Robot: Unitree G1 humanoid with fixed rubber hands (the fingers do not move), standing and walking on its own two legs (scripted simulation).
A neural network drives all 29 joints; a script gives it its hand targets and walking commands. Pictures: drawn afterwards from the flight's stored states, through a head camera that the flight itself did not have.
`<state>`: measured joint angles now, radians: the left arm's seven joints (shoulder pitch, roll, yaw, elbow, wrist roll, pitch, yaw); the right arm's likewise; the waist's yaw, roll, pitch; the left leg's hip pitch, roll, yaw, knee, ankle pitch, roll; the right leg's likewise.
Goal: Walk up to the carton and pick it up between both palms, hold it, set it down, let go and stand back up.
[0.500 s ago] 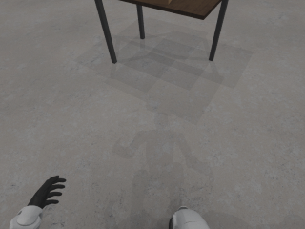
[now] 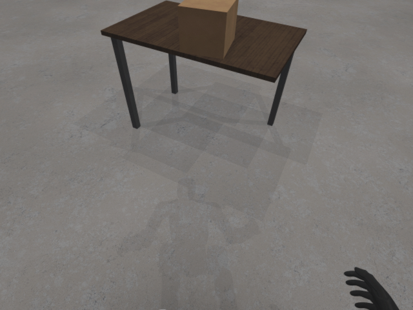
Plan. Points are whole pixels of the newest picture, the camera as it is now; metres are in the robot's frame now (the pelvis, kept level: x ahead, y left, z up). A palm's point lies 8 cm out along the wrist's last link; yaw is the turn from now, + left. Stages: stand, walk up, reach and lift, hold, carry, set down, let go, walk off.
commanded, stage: walk up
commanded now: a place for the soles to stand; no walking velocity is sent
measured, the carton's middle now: (209, 24) +1.31 +0.02 +0.04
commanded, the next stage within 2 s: none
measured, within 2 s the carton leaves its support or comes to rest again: neither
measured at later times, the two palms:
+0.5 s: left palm (63, 211) +0.33 +0.33 -0.02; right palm (355, 295) +0.19 -0.32 -0.11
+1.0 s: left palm (70, 168) +0.49 +0.39 -0.07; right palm (322, 246) +0.29 -0.26 -0.08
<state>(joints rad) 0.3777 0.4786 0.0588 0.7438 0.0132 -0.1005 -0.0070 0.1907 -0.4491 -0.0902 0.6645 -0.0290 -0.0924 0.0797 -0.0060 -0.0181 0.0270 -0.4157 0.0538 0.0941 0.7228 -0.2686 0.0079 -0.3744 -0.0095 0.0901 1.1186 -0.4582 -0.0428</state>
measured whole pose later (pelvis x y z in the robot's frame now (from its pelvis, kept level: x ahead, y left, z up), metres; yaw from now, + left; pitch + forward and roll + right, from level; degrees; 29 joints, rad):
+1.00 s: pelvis +0.31 +0.08 -0.01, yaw -15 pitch -3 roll +2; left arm 0.33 0.51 0.05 0.80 -0.01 -0.12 0.04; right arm 0.31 -0.46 -0.10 0.71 -0.04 -0.03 0.08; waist -0.06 -0.03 0.06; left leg -0.36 0.08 0.14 0.77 -0.36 0.00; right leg -0.55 -0.06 -0.05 1.10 -0.46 -0.03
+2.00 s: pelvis +0.50 +0.16 -0.02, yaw -23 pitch -2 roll +1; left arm 0.21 0.47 0.05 0.79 0.01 -0.05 0.02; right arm 0.26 -0.44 -0.06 0.83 0.01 -0.03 -0.02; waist -0.01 0.00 0.13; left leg -0.42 0.06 0.05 0.89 -0.42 0.02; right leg -0.49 0.00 -0.07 0.88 -0.35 -0.06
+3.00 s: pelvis +0.52 +0.14 +0.02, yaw -23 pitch -1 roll +1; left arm 0.07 0.38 0.04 0.98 0.01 -0.06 -0.01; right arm 0.15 -0.44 -0.04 0.98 -0.05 -0.01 0.03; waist -0.04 0.02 0.03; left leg -0.28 0.04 0.00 0.69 -0.48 0.01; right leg -0.29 0.02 -0.05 0.53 -0.26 -0.07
